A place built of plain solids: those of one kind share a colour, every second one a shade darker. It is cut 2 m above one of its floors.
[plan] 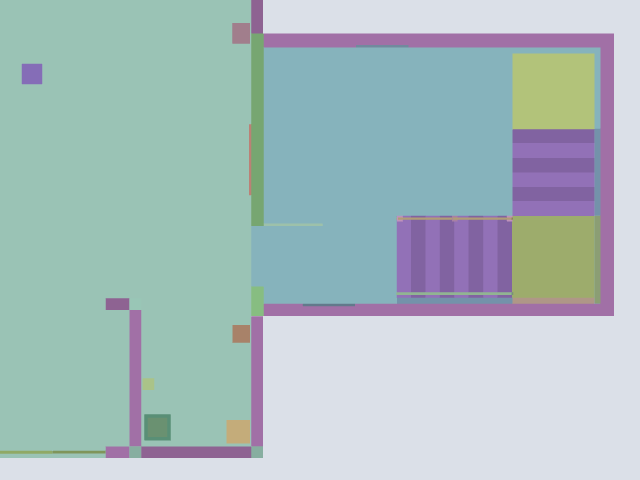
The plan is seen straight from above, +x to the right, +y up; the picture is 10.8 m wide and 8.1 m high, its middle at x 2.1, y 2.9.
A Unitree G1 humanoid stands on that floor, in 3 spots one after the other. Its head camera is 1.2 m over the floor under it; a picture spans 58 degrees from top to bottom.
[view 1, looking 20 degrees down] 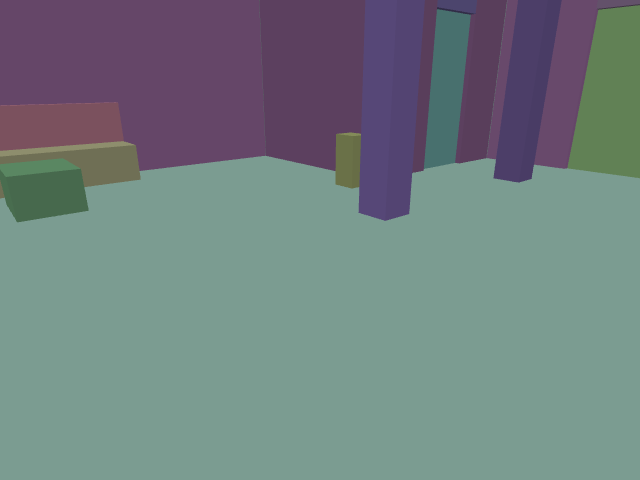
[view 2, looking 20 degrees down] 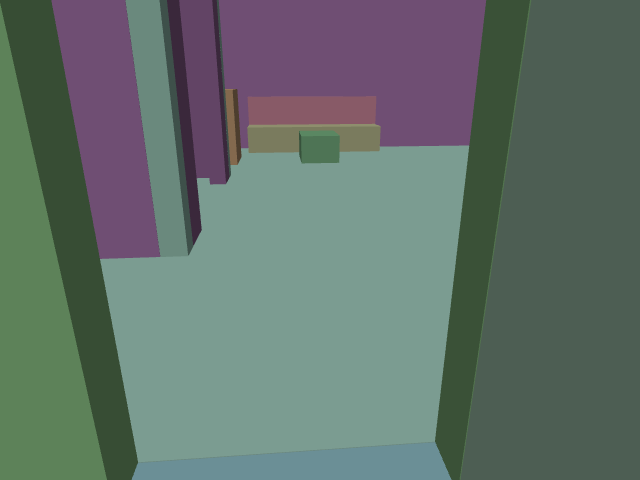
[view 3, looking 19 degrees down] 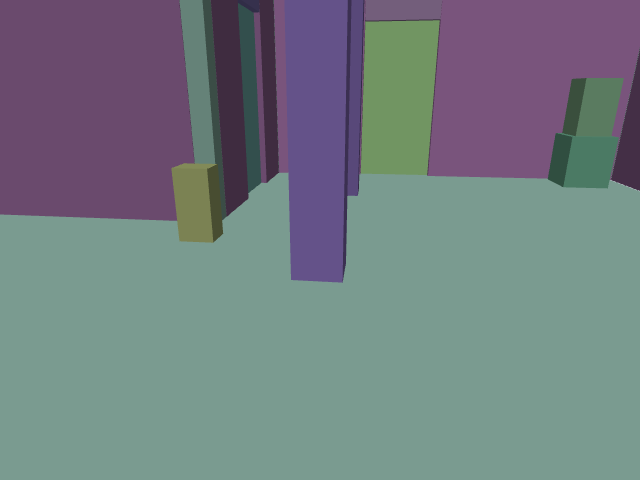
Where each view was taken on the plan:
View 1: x -0.06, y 2.62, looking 140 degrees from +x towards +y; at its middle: lobby_floor_slab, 3.51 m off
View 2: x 2.10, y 2.62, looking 175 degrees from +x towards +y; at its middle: lobby_floor_slab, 3.51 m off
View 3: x -2.42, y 2.92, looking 97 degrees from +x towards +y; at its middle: lobby_column_shaft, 2.78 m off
